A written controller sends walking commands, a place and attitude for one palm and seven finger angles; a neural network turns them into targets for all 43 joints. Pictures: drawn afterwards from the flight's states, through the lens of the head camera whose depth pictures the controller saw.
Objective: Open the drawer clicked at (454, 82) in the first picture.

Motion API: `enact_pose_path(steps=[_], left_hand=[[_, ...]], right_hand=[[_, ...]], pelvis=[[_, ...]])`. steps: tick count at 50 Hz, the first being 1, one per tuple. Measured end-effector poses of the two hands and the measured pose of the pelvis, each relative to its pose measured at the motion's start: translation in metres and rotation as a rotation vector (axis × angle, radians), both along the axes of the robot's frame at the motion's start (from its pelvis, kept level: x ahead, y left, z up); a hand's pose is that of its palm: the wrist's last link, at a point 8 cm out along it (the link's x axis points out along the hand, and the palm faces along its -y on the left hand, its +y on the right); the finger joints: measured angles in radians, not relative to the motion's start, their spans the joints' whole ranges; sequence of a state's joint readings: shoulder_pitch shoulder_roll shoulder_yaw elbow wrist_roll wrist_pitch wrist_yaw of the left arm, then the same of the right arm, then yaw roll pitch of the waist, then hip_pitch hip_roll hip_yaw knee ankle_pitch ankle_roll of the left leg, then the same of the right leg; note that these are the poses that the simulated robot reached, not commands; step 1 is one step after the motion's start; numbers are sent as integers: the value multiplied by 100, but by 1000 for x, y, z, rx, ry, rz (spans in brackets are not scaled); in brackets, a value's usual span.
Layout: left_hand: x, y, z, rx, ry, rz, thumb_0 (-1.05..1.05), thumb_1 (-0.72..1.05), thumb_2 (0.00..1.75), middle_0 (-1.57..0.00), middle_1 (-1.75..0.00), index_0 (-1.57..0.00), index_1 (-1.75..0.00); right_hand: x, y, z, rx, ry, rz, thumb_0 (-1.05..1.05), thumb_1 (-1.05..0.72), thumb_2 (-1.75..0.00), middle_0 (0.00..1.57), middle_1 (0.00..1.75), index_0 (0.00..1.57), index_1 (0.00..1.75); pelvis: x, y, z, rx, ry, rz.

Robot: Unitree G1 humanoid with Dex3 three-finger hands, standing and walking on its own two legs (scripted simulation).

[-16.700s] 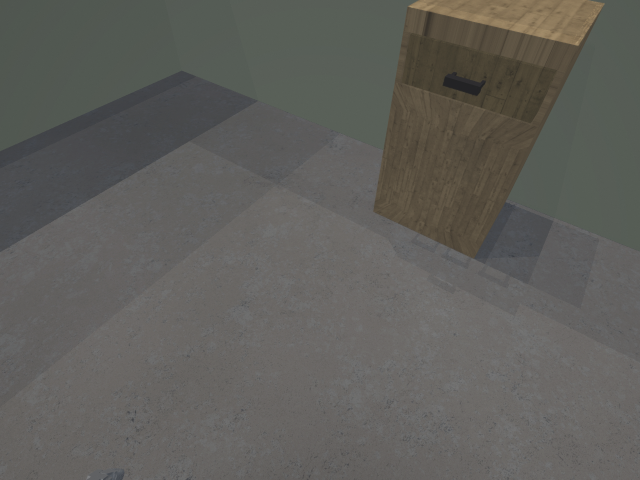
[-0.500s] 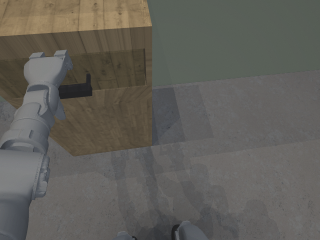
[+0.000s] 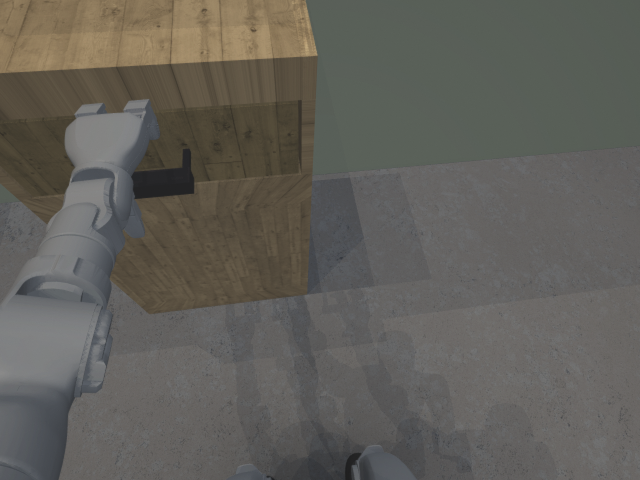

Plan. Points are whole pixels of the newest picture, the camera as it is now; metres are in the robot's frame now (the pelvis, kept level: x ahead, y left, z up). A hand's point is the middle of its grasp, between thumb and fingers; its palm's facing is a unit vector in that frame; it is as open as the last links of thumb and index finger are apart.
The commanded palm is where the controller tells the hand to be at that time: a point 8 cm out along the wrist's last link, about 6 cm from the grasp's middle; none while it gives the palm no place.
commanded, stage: re-aim the fingers above the handle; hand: left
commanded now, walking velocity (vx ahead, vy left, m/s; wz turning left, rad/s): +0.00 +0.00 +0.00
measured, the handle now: (154, 170) +0.56 +0.20 -0.02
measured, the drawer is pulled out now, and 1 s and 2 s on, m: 0.00 0.00 0.00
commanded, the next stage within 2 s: lower the fingers behind the handle in 0.84 s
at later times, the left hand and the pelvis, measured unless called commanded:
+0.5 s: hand (132, 170) +0.51 +0.20 +0.03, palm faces -0.05 -0.02 -1.00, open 13.8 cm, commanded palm +0.50 +0.20 +0.09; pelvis +0.00 -0.01 +0.00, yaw +0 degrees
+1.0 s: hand (132, 176) +0.50 +0.20 +0.04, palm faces -0.05 +0.00 -1.00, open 13.8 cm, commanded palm +0.48 +0.20 +0.08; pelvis +0.00 -0.01 +0.00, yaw +0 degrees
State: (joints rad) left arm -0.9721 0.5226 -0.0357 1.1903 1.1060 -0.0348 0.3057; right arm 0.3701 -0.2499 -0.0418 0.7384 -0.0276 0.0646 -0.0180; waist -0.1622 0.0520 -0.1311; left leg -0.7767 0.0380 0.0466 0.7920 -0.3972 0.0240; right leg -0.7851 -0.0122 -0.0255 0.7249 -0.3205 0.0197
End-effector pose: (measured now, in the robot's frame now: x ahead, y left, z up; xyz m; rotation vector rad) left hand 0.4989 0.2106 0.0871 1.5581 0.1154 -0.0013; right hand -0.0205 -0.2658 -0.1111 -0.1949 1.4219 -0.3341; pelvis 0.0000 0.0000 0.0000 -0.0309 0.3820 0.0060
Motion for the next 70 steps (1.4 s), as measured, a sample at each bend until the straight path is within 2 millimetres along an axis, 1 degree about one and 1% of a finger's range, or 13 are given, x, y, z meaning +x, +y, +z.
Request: enact_pose_path(steps=[6,14,23,31,42,50,57,63,70], left_hand=[[-1,0,-2,-6,4,-8,0,-49,30,-32,-120,-33,-120],[0,-1,-5,-9,-9,-13,0,-49,30,-32,-120,-33,-121],[-1,-5,0,-11,-17,-1,0,-49,30,-32,-120,-34,-120],[-8,-8,4,2,-9,-2,0,-49,30,-32,-120,-33,-120],[-17,-14,8,9,-33,-11,0,-49,30,-32,-120,-32,-120],[-19,-13,10,12,-29,6,0,-49,30,-32,-120,-32,-120],[-21,-10,-1,15,9,0,0,-49,30,-32,-120,-32,-120],[-23,-12,-10,4,-17,-31,0,-49,30,-32,-120,-32,-120],[-21,-9,-22,8,-30,1,0,-49,30,-32,-120,-32,-120]], right_hand=[[2,-2,1,-4,2,4,0,-91,-90,20,30,20,30],[0,-5,1,-10,14,1,0,-91,-90,20,30,20,30],[-1,-7,1,-1,17,-7,0,-91,-90,20,30,20,30],[4,-8,0,12,-5,-8,0,-91,-90,20,30,20,30],[14,-15,-2,9,-40,12,0,-91,-90,20,30,20,30],[14,-19,-1,1,-56,13,0,-91,-90,20,30,20,30],[7,-21,0,-12,-49,13,0,-91,-90,20,30,20,30],[-3,-20,-4,-17,-20,14,0,-91,-90,20,30,20,30],[-13,-15,-9,-6,4,8,0,-91,-90,20,30,20,30]], pelvis=[[2,0,0,-2,1,2],[3,-2,-1,-2,4,2],[4,-4,0,0,-1,-1],[4,-7,3,4,-19,-5],[0,-11,4,10,-30,-1],[-3,-13,5,13,-36,-3],[-6,-14,2,13,-27,-2],[-8,-12,-3,11,-6,-2],[-11,-10,-9,7,13,-4]])
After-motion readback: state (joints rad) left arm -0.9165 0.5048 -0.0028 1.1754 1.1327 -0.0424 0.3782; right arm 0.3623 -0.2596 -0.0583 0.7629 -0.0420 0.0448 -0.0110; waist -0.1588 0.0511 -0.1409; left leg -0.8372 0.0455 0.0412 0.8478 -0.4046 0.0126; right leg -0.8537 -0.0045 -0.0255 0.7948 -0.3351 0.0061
